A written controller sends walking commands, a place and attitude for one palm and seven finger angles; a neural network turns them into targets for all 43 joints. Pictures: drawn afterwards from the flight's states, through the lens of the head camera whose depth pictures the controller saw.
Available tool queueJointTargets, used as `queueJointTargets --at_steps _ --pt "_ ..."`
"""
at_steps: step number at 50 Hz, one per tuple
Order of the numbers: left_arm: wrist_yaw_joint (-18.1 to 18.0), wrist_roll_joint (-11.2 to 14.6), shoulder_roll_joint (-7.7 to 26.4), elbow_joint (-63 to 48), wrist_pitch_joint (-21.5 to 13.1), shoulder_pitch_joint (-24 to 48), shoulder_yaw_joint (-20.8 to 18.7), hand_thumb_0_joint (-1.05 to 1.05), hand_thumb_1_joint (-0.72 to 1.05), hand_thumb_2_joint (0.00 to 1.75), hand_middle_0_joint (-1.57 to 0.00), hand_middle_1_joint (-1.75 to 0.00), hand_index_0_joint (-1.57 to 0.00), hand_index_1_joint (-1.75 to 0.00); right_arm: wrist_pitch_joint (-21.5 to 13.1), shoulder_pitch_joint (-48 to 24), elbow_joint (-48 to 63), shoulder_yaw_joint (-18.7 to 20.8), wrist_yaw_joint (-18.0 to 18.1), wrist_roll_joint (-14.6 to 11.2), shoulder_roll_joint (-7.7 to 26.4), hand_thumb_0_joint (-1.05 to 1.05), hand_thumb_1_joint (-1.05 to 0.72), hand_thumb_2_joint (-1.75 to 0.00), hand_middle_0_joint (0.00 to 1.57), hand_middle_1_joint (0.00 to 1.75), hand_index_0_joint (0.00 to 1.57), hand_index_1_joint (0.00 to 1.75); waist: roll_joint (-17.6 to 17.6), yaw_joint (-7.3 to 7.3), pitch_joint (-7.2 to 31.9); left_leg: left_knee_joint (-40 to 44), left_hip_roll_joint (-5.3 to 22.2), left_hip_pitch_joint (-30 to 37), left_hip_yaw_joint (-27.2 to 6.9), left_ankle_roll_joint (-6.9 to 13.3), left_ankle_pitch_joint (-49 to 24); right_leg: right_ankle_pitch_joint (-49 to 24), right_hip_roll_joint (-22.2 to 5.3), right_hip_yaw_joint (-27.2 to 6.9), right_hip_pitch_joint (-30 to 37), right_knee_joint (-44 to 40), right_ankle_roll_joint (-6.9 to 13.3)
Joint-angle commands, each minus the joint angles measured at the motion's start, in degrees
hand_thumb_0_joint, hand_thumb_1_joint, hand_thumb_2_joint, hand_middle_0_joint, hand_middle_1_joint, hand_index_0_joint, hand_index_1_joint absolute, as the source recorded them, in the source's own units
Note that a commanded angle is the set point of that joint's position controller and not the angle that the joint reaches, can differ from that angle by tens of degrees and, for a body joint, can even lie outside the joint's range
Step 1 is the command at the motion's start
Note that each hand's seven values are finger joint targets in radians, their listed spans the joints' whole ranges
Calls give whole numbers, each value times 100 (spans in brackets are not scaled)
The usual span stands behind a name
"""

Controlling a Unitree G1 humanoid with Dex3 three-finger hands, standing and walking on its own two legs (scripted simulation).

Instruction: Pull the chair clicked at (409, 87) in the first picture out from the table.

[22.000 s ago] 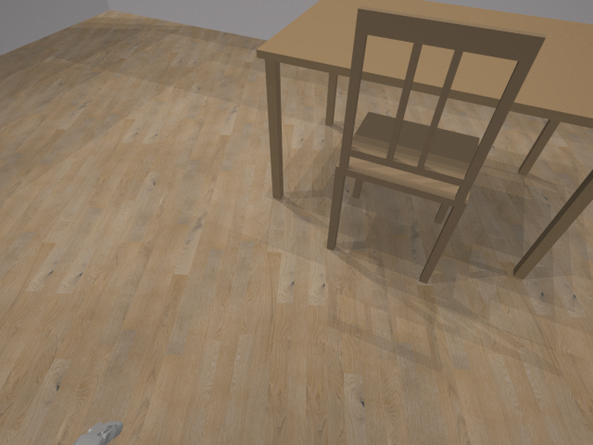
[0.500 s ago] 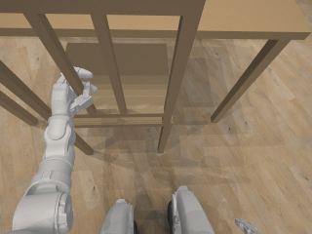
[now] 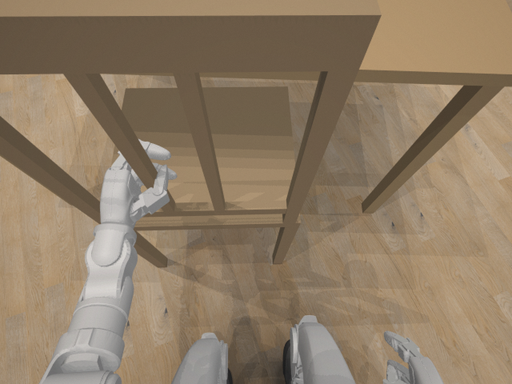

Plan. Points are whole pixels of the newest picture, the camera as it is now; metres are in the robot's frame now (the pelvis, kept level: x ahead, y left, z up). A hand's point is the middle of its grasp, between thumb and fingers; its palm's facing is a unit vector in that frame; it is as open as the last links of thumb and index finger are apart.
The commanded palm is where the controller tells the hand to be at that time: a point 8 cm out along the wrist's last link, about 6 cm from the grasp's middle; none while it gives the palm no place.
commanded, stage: step backward, pulling the chair out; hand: left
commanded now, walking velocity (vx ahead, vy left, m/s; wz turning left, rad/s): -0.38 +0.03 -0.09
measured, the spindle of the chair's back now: (140, 162) +0.42 +0.16 +0.05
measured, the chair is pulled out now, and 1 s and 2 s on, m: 0.03 0.09 0.14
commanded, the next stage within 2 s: none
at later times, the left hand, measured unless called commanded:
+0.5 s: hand (162, 193) +0.39 +0.14 +0.02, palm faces -0.03 -0.99 -0.15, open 5.1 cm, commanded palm +0.36 +0.19 +0.02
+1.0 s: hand (173, 228) +0.33 +0.12 +0.02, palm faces +0.03 -0.98 -0.18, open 5.2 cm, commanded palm +0.31 +0.17 +0.02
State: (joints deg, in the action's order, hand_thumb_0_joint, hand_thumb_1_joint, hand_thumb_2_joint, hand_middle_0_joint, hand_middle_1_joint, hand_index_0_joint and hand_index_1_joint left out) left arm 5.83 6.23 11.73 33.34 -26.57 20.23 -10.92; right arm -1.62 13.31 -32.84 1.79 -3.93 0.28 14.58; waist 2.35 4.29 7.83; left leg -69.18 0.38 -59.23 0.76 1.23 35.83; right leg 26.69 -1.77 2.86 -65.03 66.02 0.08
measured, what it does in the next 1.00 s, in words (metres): rises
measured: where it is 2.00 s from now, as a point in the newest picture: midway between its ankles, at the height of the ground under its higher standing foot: outside the picture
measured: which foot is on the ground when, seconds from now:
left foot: down 0.00-1.00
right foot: down 0.00-1.00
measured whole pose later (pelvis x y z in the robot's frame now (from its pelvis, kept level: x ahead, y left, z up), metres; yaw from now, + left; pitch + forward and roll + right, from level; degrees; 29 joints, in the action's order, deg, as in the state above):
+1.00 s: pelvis -0.04 +0.00 +0.10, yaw -5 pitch +8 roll +0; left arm -5.8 4.2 10.6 55.6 -14.6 24.9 -9.5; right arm 6.0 12.3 -38.8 3.5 4.7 -2.8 16.5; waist 3.2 5.8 -8.1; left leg -32.4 1.3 -23.5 4.6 -0.5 17.7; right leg 4.5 0.7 1.1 -28.5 25.3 0.9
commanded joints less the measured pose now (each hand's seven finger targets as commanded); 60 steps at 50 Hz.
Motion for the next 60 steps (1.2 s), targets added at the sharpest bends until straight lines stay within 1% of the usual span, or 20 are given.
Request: queueJointTargets --at_steps 1,2,3,4,7,10,14,18,23,28,33,36,41,45,47,49,53,56,58,60 --pt "-778 -394 1788 -2272 443 2213 -173 0 90 90 -50 -145 -50 -145 438 983 980 366 593 -313 679 0 -90 -90 20 30 20 30 506 42 3495 2063 -59 3042 -3 -98 -3509 -4212 -293 -610 4666 -1810 234" --pt "-864 -444 1492 -1802 712 1813 -17 0 90 90 -50 -145 -50 -145 523 728 974 334 681 -346 646 0 -90 -90 20 30 20 30 492 57 3185 2181 12 2995 -62 -128 -3604 -4205 -301 -582 4383 -1811 213" --pt "-881 -477 1223 -1072 954 1343 215 0 90 90 -50 -145 -50 -145 631 541 893 279 722 -356 647 0 -90 -90 20 30 20 30 504 49 2401 2687 137 2825 -320 -221 -2876 -2947 -298 -457 3825 -2045 182" --pt "-953 -473 1042 -600 1127 1191 320 0 90 90 -50 -145 -50 -145 721 512 815 252 792 -406 642 0 -90 -90 20 30 20 30 193 30 1975 2810 186 2772 -328 -107 -2828 -2863 -217 -426 3891 -2134 132" --pt "-1158 -534 1003 11 1260 1692 376 0 90 90 -50 -145 -50 -145 836 811 511 291 928 -334 651 0 -90 -90 20 30 20 30 -418 175 2171 2906 230 3299 -115 -140 -3976 -5025 -432 -513 4664 -2433 28" --pt "-1210 -554 1217 633 1253 1889 250 0 90 90 -50 -145 -50 -145 867 923 302 313 970 -300 725 0 -90 -90 20 30 20 30 34 112 1940 3169 389 3814 -101 -193 -5042 -5817 -504 -568 4789 -2694 -34" --pt "-1127 -529 1028 1014 1194 1728 450 0 90 90 -50 -145 -50 -145 935 899 215 330 915 -277 726 0 -90 -90 20 30 20 30 658 -6 1812 3449 612 4492 -220 -288 -5568 -4995 -442 -512 4850 -3089 36" --pt "-1071 -512 1013 1027 1113 1439 455 0 90 90 -50 -145 -50 -145 950 826 222 365 893 -260 763 0 -90 -90 20 30 20 30 706 -88 1665 3752 709 4747 -216 -329 -5557 -4849 -355 -475 5078 -3359 75" --pt "-1011 -496 1010 772 1068 985 407 0 90 90 -50 -145 -50 -145 938 873 186 384 836 -155 760 0 -90 -90 20 30 20 30 952 -166 1594 3832 890 5815 -228 -481 -7352 -4408 -173 -385 4766 -3530 67" --pt "-992 -522 1005 685 994 1111 390 0 90 90 -50 -145 -50 -145 899 797 160 409 829 -129 772 0 -90 -90 20 30 20 30 607 -121 1327 4099 963 5722 -121 -456 -6567 -4228 -109 -413 4881 -3709 86" --pt "-1025 -589 1133 850 903 1283 271 0 90 90 -50 -145 -50 -145 776 874 -56 405 839 -66 750 0 -90 -90 20 30 20 30 954 -126 1255 4170 1025 6127 -71 -465 -7091 -3833 -72 -411 4687 -3734 77" --pt "-1066 -585 1226 997 875 1285 180 0 90 90 -50 -145 -50 -145 720 879 -144 415 845 -91 754 0 -90 -90 20 30 20 30 846 -123 1253 4113 977 5938 11 -423 -6555 -4308 -176 -488 4874 -3816 106" --pt "-1149 -552 1404 1146 834 1353 101 0 90 90 -50 -145 -50 -145 681 843 -235 423 929 -170 743 0 -90 -90 20 30 20 30 350 -67 1470 3934 676 5106 188 -399 -4501 -5830 -669 -836 5460 -3747 221" --pt "-1255 -551 1602 1351 877 1184 -28 0 90 90 -50 -145 -50 -145 669 808 -256 425 934 -263 820 0 -90 -90 20 30 20 30 -160 -14 1533 3592 257 4512 172 -365 -1949 -5397 -1118 -1167 5669 -4196 287" --pt "-1272 -557 1399 1366 917 1216 140 0 90 90 -50 -145 -50 -145 653 662 -210 391 906 -308 802 0 -90 -90 20 30 20 30 -341 -25 1415 3540 173 4318 105 -301 -1283 -4682 -1194 -1165 5664 -4469 213" --pt "-1284 -568 1308 1298 935 1268 241 0 90 90 -50 -145 -50 -145 609 583 -186 372 897 -347 819 0 -90 -90 20 30 20 30 -478 -6 1274 3788 183 4376 56 -242 -1420 -3820 -1076 -1008 5465 -4606 120" --pt "-1258 -533 1109 948 904 1068 457 0 90 90 -50 -145 -50 -145 580 372 -28 354 941 -346 905 0 -90 -90 20 30 20 30 453 -115 1130 4862 736 4625 -373 -30 -3204 -2645 -176 -397 5218 -3982 -136" --pt "-1250 -519 1067 771 870 1122 444 0 90 90 -50 -145 -50 -145 542 303 43 345 943 -262 877 0 -90 -90 20 30 20 30 1168 -218 917 5122 1081 4648 -610 104 -3526 -1910 2 -346 4983 -3415 -37" --pt "-1248 -536 996 724 861 1408 507 0 90 90 -50 -145 -50 -145 506 315 44 334 938 -215 824 0 -90 -90 20 30 20 30 1212 -214 726 5034 1132 4574 -511 109 -3613 -1799 -14 -381 4896 -3266 22" --pt "-1279 -561 1184 911 879 1534 362 0 90 90 -50 -145 -50 -145 470 455 -82 360 968 -212 850 0 -90 -90 20 30 20 30 775 -185 689 4826 1083 4655 -428 66 -3804 -2210 -18 -443 4900 -3419 40"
